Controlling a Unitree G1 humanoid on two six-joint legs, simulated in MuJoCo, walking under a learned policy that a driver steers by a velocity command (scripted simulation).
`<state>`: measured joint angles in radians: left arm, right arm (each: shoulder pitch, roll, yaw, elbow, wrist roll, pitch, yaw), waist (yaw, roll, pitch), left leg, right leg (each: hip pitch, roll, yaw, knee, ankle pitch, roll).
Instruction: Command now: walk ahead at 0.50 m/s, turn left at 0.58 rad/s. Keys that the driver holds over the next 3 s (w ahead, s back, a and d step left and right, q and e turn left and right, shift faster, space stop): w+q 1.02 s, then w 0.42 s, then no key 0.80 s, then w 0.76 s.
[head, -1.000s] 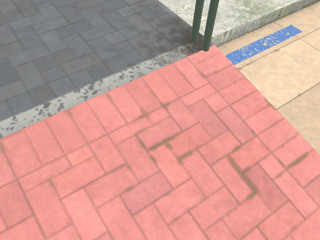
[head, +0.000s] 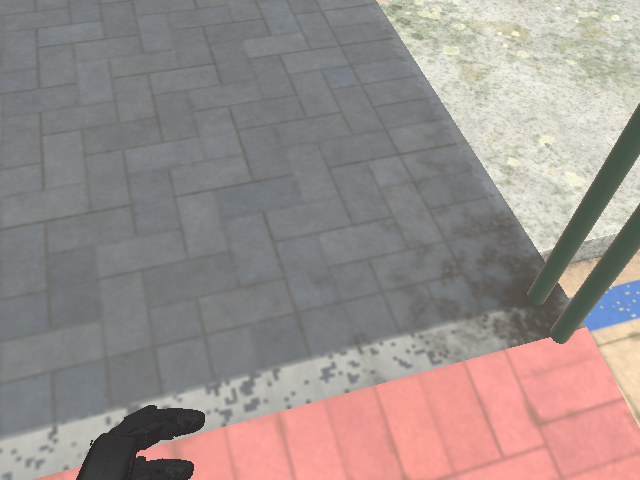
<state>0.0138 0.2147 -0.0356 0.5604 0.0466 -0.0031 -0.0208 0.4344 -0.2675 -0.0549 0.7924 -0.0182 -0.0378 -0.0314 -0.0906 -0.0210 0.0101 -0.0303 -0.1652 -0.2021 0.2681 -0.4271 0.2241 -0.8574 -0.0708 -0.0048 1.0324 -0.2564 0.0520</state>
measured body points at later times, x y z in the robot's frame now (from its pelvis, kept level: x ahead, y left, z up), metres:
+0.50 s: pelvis +0.27 +0.00 +0.05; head +0.29 +0.00 +0.50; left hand +0.17 +0.24 -0.08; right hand +0.55 -0.14 -0.03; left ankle +0.34 +0.16 -0.56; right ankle +0.21 -0.12 -0.70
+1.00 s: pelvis +0.53 +0.16 +0.10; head +0.55 +0.20 +0.54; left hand +0.60 +0.48 +0.02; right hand +0.71 -0.06 -0.01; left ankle +0.44 +0.17 -0.65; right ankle +0.76 +0.13 -0.57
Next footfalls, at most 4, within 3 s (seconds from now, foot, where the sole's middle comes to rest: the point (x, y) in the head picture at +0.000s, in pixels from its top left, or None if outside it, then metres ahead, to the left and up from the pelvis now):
0.10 right None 0.26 -0.12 -0.73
0.64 left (192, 458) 0.48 0.20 -0.68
1.16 right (176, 296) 0.83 0.24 -0.67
1.64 left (38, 265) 0.93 0.55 -0.67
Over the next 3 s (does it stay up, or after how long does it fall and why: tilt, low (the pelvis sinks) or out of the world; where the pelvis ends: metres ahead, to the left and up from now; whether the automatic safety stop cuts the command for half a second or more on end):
stays up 1.13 0.61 0.08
